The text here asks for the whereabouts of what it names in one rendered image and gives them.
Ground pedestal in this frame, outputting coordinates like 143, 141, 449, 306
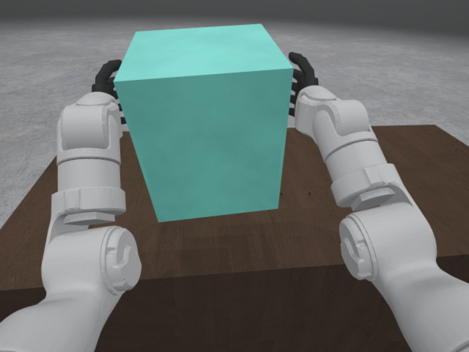
0, 125, 469, 352

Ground carton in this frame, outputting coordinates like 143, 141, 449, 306
113, 24, 294, 222

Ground right robot forearm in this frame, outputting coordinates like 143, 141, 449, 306
295, 85, 437, 258

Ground right robot upper arm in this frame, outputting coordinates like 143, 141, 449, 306
339, 201, 469, 352

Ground left robot forearm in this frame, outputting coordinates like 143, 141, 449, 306
41, 92, 126, 291

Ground robot left hand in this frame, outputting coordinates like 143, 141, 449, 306
92, 59, 126, 124

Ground left robot upper arm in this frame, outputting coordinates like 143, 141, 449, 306
0, 226, 141, 352

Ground robot right hand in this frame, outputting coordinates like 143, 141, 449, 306
289, 52, 318, 117

